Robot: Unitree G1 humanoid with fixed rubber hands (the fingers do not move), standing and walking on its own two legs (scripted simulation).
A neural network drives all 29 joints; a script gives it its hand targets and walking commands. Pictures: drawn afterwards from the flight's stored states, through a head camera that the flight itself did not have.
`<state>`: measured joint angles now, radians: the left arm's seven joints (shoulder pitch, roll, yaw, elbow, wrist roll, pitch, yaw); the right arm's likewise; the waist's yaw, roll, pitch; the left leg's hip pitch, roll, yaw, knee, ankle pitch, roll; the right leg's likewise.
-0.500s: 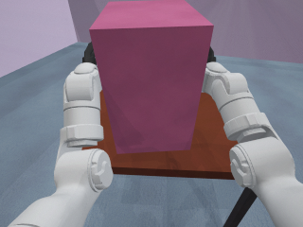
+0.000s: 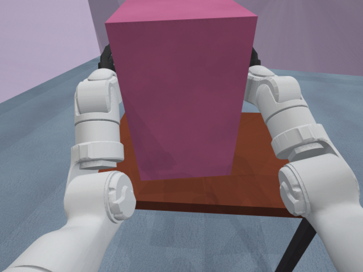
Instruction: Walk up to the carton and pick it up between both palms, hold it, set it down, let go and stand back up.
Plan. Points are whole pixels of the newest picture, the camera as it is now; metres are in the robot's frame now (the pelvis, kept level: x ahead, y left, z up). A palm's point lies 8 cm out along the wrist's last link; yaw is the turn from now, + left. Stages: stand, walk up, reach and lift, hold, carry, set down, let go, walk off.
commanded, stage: hold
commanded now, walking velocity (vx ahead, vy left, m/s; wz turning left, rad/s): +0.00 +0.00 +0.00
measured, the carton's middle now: (180, 86) +0.39 +0.00 +0.29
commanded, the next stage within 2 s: none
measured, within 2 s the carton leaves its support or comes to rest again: neither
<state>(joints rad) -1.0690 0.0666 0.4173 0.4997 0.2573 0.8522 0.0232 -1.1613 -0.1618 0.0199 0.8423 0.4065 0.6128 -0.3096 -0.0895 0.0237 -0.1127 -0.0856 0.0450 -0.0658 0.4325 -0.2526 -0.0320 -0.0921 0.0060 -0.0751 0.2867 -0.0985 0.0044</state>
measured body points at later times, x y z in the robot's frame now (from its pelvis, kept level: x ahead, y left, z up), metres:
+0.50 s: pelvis +0.00 +0.00 +0.00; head -0.09 +0.01 +0.44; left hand +0.39 +0.15 +0.33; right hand +0.39 -0.13 +0.34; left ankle +0.00 +0.14 -0.74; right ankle +0.04 -0.12 -0.74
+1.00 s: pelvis +0.00 +0.00 +0.00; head -0.08 +0.01 +0.44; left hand +0.40 +0.15 +0.33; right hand +0.40 -0.14 +0.33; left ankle +0.00 +0.14 -0.74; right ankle +0.04 -0.12 -0.74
